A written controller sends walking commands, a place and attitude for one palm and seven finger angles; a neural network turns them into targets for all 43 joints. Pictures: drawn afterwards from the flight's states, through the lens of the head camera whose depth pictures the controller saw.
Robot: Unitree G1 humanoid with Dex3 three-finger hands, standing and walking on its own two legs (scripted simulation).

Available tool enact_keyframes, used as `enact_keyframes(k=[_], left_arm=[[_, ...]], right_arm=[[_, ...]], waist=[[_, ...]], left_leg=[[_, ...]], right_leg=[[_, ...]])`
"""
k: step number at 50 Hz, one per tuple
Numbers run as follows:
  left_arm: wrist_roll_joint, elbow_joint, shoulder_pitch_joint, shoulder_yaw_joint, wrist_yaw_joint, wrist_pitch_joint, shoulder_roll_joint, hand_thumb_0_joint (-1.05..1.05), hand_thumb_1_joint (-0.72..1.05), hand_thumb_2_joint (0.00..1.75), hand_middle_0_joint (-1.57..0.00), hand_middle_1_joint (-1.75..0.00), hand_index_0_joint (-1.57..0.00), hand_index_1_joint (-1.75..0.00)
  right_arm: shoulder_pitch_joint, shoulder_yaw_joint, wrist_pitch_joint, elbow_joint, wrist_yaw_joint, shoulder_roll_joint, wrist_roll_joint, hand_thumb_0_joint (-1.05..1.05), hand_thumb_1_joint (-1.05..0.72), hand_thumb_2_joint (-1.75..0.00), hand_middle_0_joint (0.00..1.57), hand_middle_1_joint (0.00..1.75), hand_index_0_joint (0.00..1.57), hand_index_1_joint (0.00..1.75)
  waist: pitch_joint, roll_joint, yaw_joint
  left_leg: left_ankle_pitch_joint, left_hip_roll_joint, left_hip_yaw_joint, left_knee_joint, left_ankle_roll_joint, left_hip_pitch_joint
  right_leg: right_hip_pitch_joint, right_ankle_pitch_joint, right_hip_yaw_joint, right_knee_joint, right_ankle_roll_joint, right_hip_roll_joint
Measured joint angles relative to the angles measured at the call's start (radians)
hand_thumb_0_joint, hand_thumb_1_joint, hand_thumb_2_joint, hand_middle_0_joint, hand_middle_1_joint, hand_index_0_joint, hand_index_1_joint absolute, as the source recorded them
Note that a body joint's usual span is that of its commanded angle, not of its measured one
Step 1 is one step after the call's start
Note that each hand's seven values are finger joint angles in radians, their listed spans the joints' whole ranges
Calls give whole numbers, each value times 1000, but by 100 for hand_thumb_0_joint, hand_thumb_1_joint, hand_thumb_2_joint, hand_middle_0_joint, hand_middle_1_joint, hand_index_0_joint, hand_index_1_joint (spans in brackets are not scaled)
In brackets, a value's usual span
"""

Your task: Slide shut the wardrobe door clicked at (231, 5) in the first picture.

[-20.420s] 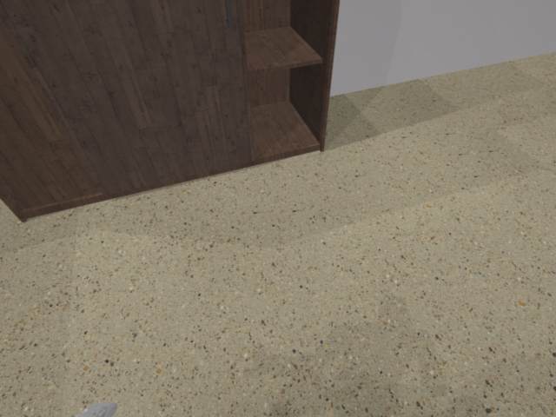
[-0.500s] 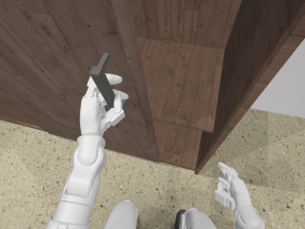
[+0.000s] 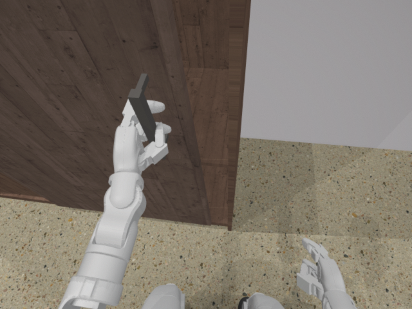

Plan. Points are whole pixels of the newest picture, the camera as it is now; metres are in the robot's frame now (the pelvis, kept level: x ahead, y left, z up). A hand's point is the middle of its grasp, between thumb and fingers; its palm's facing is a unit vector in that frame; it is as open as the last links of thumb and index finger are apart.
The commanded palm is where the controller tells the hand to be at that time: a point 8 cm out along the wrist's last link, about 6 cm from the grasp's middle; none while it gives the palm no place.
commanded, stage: step sideways, sliding the door along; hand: left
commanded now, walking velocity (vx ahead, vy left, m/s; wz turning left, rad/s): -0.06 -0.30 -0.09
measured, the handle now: (153, 121) +0.42 +0.15 +0.09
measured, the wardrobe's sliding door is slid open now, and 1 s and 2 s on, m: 0.07 0.00 0.00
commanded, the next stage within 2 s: stop walking and hold the door there in 0.56 s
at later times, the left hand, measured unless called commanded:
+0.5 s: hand (208, 146) +0.36 +0.03 +0.10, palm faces +0.26 -0.96 -0.07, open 6.0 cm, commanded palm +0.33 +0.01 +0.10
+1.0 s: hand (206, 144) +0.37 +0.04 +0.09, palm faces +0.50 -0.81 -0.30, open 6.0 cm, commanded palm +0.33 +0.07 +0.09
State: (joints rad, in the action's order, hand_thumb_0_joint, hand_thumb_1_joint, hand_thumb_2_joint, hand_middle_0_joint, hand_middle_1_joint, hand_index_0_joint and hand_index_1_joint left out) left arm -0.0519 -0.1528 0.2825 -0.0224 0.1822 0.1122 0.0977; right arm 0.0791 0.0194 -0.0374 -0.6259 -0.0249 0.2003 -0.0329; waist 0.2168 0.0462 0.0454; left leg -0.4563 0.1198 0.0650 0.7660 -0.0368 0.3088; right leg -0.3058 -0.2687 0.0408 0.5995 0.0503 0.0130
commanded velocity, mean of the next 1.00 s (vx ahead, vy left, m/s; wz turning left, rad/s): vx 0.06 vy -0.09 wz -0.05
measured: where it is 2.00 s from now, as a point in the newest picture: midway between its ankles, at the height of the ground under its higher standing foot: outside the picture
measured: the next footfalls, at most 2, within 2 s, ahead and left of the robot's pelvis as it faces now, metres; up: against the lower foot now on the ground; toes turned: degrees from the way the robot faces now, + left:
left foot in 0.06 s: +0.02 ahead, +0.16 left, +0.00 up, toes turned +9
right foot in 0.26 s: +0.02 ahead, -0.19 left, +0.00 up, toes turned -4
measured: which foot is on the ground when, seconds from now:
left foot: up 0.00-0.04, down 0.06-0.28, up 0.30-0.44, down 0.46-0.80, up 0.82-1.00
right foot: down 0.00-0.06, up 0.08-0.24, down 0.26-0.48, up 0.50-0.78, down 0.80-1.00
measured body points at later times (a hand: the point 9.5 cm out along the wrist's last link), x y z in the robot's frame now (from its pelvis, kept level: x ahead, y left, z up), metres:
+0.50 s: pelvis -0.04 -0.14 +0.00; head +0.03 -0.14 +0.44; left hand +0.34 +0.09 +0.10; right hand +0.11 -0.37 -0.13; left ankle -0.05 +0.00 -0.74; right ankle -0.02 -0.20 -0.72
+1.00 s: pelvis -0.01 -0.27 -0.01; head +0.04 -0.30 +0.44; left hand +0.34 +0.08 +0.11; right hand +0.13 -0.57 -0.12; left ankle +0.02 -0.17 -0.72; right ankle +0.06 -0.42 -0.73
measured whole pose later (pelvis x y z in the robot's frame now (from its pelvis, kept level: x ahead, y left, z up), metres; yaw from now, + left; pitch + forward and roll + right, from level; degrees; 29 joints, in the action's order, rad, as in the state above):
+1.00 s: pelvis -0.01 -0.27 -0.01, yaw -4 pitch -3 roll +0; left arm -0.04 -0.68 0.37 0.48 0.12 0.14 0.45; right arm 0.13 0.05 -0.04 -0.70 -0.07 0.36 -0.06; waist 0.16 0.08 -0.02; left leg -0.46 0.01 0.05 0.73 0.00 0.31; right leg -0.33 -0.19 0.04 0.58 -0.03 0.06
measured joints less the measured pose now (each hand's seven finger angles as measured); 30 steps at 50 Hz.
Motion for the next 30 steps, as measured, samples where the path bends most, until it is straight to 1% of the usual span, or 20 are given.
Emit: enact_keyframes(k=[1,2,3,4,6,8,10,12,13,14,15,17,19,20,21,22,23,24,27,30], left_arm=[[-3,-8,2,2,2,-2,2,2,80,84,-37,-138,-20,-140],[-7,-16,7,1,2,-5,6,2,80,84,-37,-138,-20,-140],[-13,-27,17,-1,-4,-7,12,2,80,84,-36,-138,-20,-140],[-16,-46,36,-4,-15,-8,25,2,80,84,-36,-139,-20,-140],[-13,-94,78,-8,-36,-11,44,1,80,83,-36,-139,-20,-140],[-18,-133,113,-9,-42,-20,49,1,80,83,-35,-138,-19,-140],[-27,-165,141,-5,-41,-26,51,1,81,83,-35,-137,-18,-140],[-30,-193,167,1,-39,-29,56,1,81,84,-35,-136,-17,-140],[-29,-208,181,8,-38,-27,57,1,81,84,-35,-136,-16,-140],[-28,-228,196,23,-24,-25,50,1,81,85,-35,-136,-15,-140],[-33,-256,210,43,-11,-21,44,1,82,85,-34,-135,-15,-140],[-49,-304,229,73,6,-12,40,1,82,86,-32,-133,-16,-140],[-67,-331,238,86,26,-9,38,2,82,87,-30,-130,-17,-140],[-72,-337,238,90,33,-6,41,2,82,87,-29,-129,-18,-140],[-72,-341,237,92,36,-2,47,2,82,87,-29,-128,-18,-140],[-72,-339,235,91,36,1,55,2,81,88,-29,-128,-18,-140],[-73,-331,232,89,34,0,67,2,81,88,-29,-129,-18,-140],[-78,-322,234,83,27,-3,82,2,81,88,-30,-129,-19,-140],[-90,-331,275,82,2,-8,131,2,81,88,-32,-131,-18,-140],[-97,-333,290,107,-6,-17,148,2,81,88,-31,-129,-18,-140]], right_arm=[[4,3,1,0,-4,4,1,1,-91,-90,20,30,20,30],[11,8,5,4,-8,10,1,1,-91,-90,20,30,20,30],[20,16,9,10,-9,15,2,1,-91,-90,20,30,20,30],[26,26,15,10,-7,12,3,1,-91,-90,20,30,20,30],[42,35,32,14,0,8,9,1,-91,-90,20,30,20,30],[57,32,40,18,8,16,12,1,-91,-90,20,30,20,30],[70,26,47,21,17,23,7,1,-91,-90,19,30,20,30],[86,19,53,26,22,20,-4,1,-91,-90,19,30,20,30],[87,16,55,23,22,19,-11,1,-91,-90,19,30,20,30],[83,15,57,14,20,21,-18,1,-91,-90,20,30,20,30],[79,15,61,-1,15,20,-24,1,-91,-90,20,30,20,30],[73,13,62,-39,5,16,-20,1,-91,-90,20,30,20,30],[77,10,53,-62,-4,15,-12,1,-91,-90,20,30,20,30],[81,9,50,-67,-6,15,-9,1,-91,-90,20,30,20,30],[87,6,50,-66,-7,15,-6,1,-91,-90,20,30,20,30],[94,4,52,-61,-9,16,-4,1,-91,-90,20,30,20,30],[104,4,53,-50,-10,22,-3,1,-91,-90,20,30,20,30],[110,10,51,-39,-10,26,-3,1,-91,-90,20,30,20,30],[93,18,59,-26,3,17,-8,1,-91,-90,20,30,20,30],[82,13,59,-25,20,18,-12,1,-91,-90,20,30,20,30]], waist=[[-8,-8,-9],[-18,-9,-16],[-29,-6,-22],[-33,-20,-22],[-32,-44,-12],[-27,-31,-3],[-27,-7,12],[-33,5,26],[-30,20,29],[-17,49,19],[-14,58,9],[-19,38,6],[-23,13,13],[-27,-1,17],[-33,-15,19],[-39,-26,21],[-46,-27,25],[-48,-25,24],[5,-54,30],[30,-37,47]], left_leg=[[68,-16,25,-80,3,-27],[187,-17,52,-163,12,-60],[266,-3,60,-215,16,-83],[238,4,64,-226,1,-91],[183,22,63,-212,-38,-92],[175,56,49,-202,-61,-88],[179,97,38,-188,-80,-79],[169,131,22,-151,-95,-55],[158,154,7,-122,-95,-41],[150,178,-21,-94,-67,-29],[105,168,-51,-43,-42,-8],[-17,86,-83,135,-11,44],[-57,8,-59,214,4,60],[-52,-22,-33,173,9,47],[-14,-46,-2,84,13,22],[65,-62,33,-36,15,-15],[176,-65,66,-161,24,-59],[187,-55,74,-223,34,-85],[163,-41,59,-211,11,-96],[172,12,39,-222,-20,-111]], right_leg=[[-5,13,-2,-9,2,-3],[-14,20,1,-5,3,-12],[-29,20,6,13,2,-28],[-45,2,-2,52,-12,-34],[-76,-101,-22,172,-38,-42],[-83,-141,-17,242,-45,-42],[-58,-145,-7,218,-46,-28],[-3,-106,-3,122,-46,-10],[18,-76,9,87,-39,-20],[32,-71,34,84,-24,-45],[34,-75,50,87,-8,-53],[32,-73,56,72,19,-43],[40,-43,49,22,29,-35],[43,-26,45,-5,35,-33],[42,-13,43,-25,40,-33],[38,-6,43,-34,44,-35],[24,-7,43,-22,46,-45],[-4,-14,38,26,31,-60],[-103,-130,-25,326,-17,-66],[-178,-147,-38,486,-40,-39]])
